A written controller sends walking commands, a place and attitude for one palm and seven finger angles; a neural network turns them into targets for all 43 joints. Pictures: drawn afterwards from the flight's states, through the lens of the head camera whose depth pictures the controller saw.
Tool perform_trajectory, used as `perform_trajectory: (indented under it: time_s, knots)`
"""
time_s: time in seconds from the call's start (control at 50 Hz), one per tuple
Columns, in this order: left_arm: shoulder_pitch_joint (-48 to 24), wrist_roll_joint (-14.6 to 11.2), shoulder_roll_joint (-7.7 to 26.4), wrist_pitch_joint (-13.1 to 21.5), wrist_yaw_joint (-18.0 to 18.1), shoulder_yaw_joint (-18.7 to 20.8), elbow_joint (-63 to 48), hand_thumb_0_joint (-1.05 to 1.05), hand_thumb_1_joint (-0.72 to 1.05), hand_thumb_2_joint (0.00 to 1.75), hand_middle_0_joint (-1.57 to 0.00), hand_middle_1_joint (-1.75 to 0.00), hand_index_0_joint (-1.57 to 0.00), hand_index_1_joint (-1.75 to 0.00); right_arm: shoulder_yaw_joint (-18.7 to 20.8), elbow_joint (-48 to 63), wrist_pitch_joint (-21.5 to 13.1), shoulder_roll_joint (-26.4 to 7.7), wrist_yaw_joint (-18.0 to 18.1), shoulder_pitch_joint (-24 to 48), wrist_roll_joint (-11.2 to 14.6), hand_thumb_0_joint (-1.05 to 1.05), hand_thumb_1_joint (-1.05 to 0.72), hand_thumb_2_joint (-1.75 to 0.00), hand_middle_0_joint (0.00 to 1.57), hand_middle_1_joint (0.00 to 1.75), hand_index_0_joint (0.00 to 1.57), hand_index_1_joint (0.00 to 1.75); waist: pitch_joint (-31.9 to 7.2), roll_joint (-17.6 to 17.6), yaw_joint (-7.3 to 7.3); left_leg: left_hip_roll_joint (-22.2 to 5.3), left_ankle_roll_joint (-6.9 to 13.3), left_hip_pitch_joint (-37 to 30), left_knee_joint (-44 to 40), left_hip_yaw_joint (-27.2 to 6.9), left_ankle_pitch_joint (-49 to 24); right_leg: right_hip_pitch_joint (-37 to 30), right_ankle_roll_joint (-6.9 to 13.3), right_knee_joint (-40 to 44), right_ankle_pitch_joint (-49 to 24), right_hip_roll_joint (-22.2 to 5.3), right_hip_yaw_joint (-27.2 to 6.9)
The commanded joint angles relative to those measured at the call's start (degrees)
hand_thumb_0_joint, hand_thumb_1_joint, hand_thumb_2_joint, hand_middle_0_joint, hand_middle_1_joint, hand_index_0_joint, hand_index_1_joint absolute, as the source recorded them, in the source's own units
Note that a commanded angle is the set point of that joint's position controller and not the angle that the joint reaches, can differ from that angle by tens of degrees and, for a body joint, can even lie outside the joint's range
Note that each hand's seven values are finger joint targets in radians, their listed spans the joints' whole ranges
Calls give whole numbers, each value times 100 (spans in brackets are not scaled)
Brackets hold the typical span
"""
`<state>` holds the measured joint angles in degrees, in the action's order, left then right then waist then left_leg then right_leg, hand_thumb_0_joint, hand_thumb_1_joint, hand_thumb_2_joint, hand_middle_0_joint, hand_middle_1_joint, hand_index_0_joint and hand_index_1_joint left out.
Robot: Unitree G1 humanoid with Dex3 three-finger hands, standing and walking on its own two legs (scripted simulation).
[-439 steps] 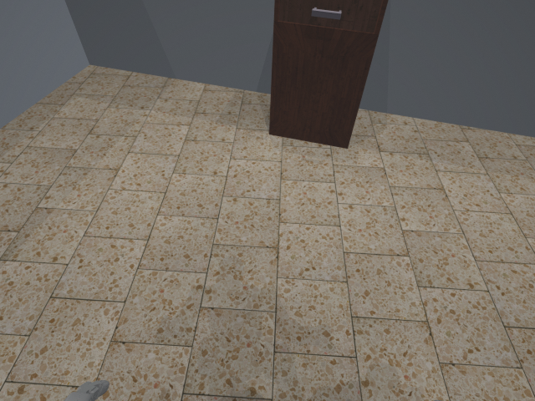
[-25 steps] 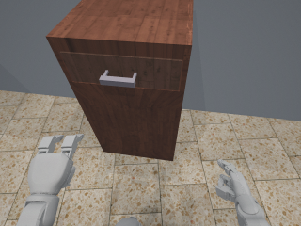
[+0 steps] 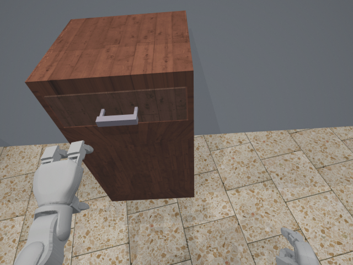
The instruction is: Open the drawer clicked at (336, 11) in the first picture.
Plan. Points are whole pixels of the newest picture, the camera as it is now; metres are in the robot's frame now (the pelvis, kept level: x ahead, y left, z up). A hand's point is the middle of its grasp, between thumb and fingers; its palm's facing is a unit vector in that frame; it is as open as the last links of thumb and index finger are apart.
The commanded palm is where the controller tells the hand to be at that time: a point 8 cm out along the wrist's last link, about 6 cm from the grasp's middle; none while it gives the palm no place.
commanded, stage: raise the hand with hooked fingers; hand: left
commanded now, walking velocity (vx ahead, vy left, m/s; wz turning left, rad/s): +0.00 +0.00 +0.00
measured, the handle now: (118, 115) +0.54 +0.26 -0.01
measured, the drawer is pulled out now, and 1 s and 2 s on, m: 0.00 0.00 0.00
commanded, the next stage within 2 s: move the hooked fingers above the handle in 0.76 s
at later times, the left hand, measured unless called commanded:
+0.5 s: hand (63, 154) +0.31 +0.28 +0.11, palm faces +0.05 -0.07 -1.00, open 13.9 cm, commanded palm +0.27 +0.28 +0.16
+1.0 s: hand (75, 158) +0.31 +0.26 +0.09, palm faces +0.00 -0.06 -1.00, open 13.9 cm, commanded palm +0.30 +0.27 +0.16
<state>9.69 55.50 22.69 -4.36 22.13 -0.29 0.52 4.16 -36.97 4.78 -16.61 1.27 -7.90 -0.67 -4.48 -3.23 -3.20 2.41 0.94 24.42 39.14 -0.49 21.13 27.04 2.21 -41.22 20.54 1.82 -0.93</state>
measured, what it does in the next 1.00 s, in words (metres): stands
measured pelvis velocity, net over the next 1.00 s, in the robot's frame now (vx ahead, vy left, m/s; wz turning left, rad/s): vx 0.00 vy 0.01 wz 0.02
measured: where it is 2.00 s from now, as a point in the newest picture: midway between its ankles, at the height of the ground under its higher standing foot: outside the picture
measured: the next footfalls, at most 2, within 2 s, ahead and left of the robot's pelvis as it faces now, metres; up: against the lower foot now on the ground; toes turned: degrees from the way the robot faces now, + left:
none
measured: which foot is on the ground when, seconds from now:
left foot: down 0.00-1.00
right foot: down 0.00-1.00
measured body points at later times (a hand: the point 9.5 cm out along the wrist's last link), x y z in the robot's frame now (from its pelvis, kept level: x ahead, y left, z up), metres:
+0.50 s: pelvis +0.00 +0.03 +0.02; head +0.00 +0.00 +0.47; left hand +0.30 +0.28 +0.16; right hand +0.20 -0.17 -0.09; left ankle -0.02 +0.11 -0.72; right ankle +0.00 -0.09 -0.72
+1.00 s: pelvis +0.00 +0.01 +0.02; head +0.01 -0.02 +0.47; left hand +0.30 +0.26 +0.14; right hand +0.20 -0.20 -0.09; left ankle -0.02 +0.11 -0.72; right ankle +0.00 -0.09 -0.72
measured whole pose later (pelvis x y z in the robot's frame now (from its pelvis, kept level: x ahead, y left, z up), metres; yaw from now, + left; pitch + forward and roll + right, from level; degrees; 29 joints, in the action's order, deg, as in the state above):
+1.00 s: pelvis +0.00 +0.01 +0.02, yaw +1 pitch +2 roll +1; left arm -10.0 54.7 26.1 -6.0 4.1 -6.5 10.8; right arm -1.0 -36.4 5.7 -13.8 2.3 -6.6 1.3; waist -0.6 -3.5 -4.6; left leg 3.1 1.7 14.0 27.2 -1.9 14.9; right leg 16.0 1.4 -28.9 14.8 0.8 0.0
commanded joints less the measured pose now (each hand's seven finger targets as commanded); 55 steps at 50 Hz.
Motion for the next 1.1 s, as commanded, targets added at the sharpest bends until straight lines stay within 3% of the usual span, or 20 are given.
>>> perform_trajectory:
  time_s: [0.0, 0.1, 0.18, 0.2, 0.34, 0.44, 0.52, 0.58, 0.62, 0.7, 0.82, 0.9, 0.92, 0.94, 0.98, 1.0, 1.04, 1.08]
  knots:
    - [-1581, -35, 909, -535, -297, 49, -1146, 0, -45, 32, -30, -117, -30, -117, -39, 1111, -279, -371, 85, 1042, 120, 0, -90, -90, 20, 30, 20, 30, -1183, 280, -40, 26, 127, -654, -769, 37, -1645, -1230, -8, 845, -1619, -149, -121]
    - [-2240, 123, 1339, -590, -894, 203, -1036, 0, -50, 30, -30, -120, -30, -120, -202, 1130, -188, -328, 171, 994, 92, 0, -90, -90, 20, 30, 20, 30, -916, 290, -142, -46, 116, -993, -1124, -33, -1769, -1419, 32, 1063, -1382, -109, 32]
    - [-2782, 186, 1274, -569, -1115, 119, -690, 0, -50, 30, -30, -120, -30, -120, -304, 1081, -130, -231, 154, 915, 117, 0, -90, -90, 20, 30, 20, 30, -617, 109, -155, -80, 46, -1126, -1362, -89, -1792, -1441, 82, 1223, -1242, -67, 139]
    - [-2927, 175, 1375, -571, -1164, 214, -626, 0, -50, 30, -30, -120, -30, -120, -307, 1071, -113, -254, 149, 909, 130, 0, -90, -90, 20, 30, 20, 30, -624, 46, -149, -98, 30, -1162, -1407, -88, -1811, -1491, 93, 1268, -1218, -46, 137]
    - [-3840, 80, 1325, -454, -1588, -72, -606, 0, -50, 30, -30, -120, -30, -120, -339, 1017, -120, -251, 127, 817, 129, 0, -90, -90, 20, 30, 20, 30, -917, -78, -70, -119, -26, -1554, -1543, -196, -2113, -1680, 113, 1434, -1309, -43, 190]
    - [-3090, -63, 1182, -271, -1887, -63, -446, 0, -50, 30, -30, -120, -30, -120, -306, 1048, -109, -306, 39, 659, 120, 0, -90, -90, 20, 30, 20, 30, -802, 210, -156, -155, -34, -1489, -1570, -198, -2479, -1785, 104, 1493, -1549, -44, 235]
    - [-3167, -49, 1365, 6, -1810, 162, -843, 0, -50, 30, -30, -120, -30, -120, -288, 1065, -151, -334, 4, 634, 81, 0, -90, -90, 20, 30, 20, 30, -960, 187, -210, -148, -42, -1483, -1568, -240, -2662, -1870, 103, 1470, -1656, -55, 228]
    - [-3328, 5, 1568, 228, -1533, 398, -1176, 0, -50, 30, -30, -120, -30, -120, -237, 1029, -209, -325, 0, 615, 65, 0, -90, -90, 20, 30, 20, 30, -1169, -210, -271, -127, -101, -1650, -1520, -291, -2888, -1840, 135, 1436, -1702, -39, 198]
    - [-3371, 33, 1650, 299, -1331, 522, -1331, 0, -50, 30, -30, -120, -30, -120, -207, 978, -250, -322, -9, 597, 56, 0, -90, -90, 20, 30, 20, 30, -1380, -279, -280, -117, -120, -1715, -1479, -298, -2950, -1865, 136, 1411, -1741, -37, 183]
    - [-3177, -17, 1453, 142, -1123, 458, -911, 0, -50, 30, -30, -120, -30, -120, -160, 862, -255, -339, -33, 587, 120, 0, -90, -90, 20, 30, 20, 30, -1194, -104, -220, -90, -136, -1558, -1481, -235, -2793, -1741, 125, 1436, -1738, -2, 209]
    - [-3045, -100, 1173, -307, -1375, -16, -526, 0, -50, 30, -30, -120, -30, -120, -197, 913, -181, -377, 24, 691, 181, 0, -90, -90, 20, 30, 20, 30, -1036, 354, -133, -16, 25, -1349, -1557, -37, -2206, -1921, 59, 1550, -1662, -74, 157]
    - [-3758, -38, 1495, -265, -1578, 101, -174, 0, -50, 30, -30, -120, -30, -120, -248, 863, -159, -431, 156, 694, 168, 0, -90, -90, 20, 30, 20, 30, -776, 597, -4, 20, 112, -1150, -1526, 42, -1819, -1812, 9, 1646, -1516, -80, 91]
    - [-3816, -20, 1603, -198, -1592, 182, -35, 0, -50, 30, -30, -120, -30, -120, -276, 871, -173, -400, 191, 667, 160, 0, -90, -90, 20, 30, 20, 30, -811, 598, -47, 44, 129, -1099, -1532, 50, -1694, -1848, -1, 1643, -1409, -105, 70]
    - [-3938, 15, 1955, -105, -1572, 482, 205, 0, -50, 30, -30, -120, -30, -120, -273, 816, -172, -408, 246, 641, 158, 0, -90, -90, 20, 30, 20, 30, -781, 543, -69, 69, 140, -1012, -1507, 74, -1634, -1884, 4, 1646, -1398, -109, 29]
    - [-4285, 50, 1926, 106, -1550, 445, 361, 0, -50, 30, -30, -120, -30, -120, -277, 801, -199, -357, 302, 599, 154, 0, -90, -90, 20, 30, 20, 30, -898, 400, -58, 115, 146, -992, -1431, 84, -1627, -1850, 0, 1606, -1448, -122, 5]
    - [-4526, 70, 2075, 228, -1516, 554, 373, 0, -50, 30, -30, -120, -30, -120, -257, 794, -223, -377, 318, 573, 153, 0, -90, -90, 20, 30, 20, 30, -1045, 180, -46, 124, 138, -1007, -1383, 80, -1608, -1842, 2, 1595, -1395, -106, -36]
    - [-4845, 58, 1870, 433, -1433, 355, 439, 0, -50, 30, -30, -120, -30, -120, -227, 758, -283, -327, 334, 489, 148, 0, -90, -90, 20, 30, 20, 30, -1199, -99, 12, 141, 140, -1092, -1277, 80, -1765, -1723, 29, 1505, -1560, -111, -25]
    - [-4718, 24, 1871, 568, -1361, 434, 457, 0, -50, 30, -30, -120, -30, -120, -159, 764, -321, -333, 323, 401, 136, 0, -90, -90, 20, 30, 20, 30, -1506, -154, -23, 139, 137, -1144, -1159, 104, -2044, -1800, 26, 1394, -1928, -106, -41]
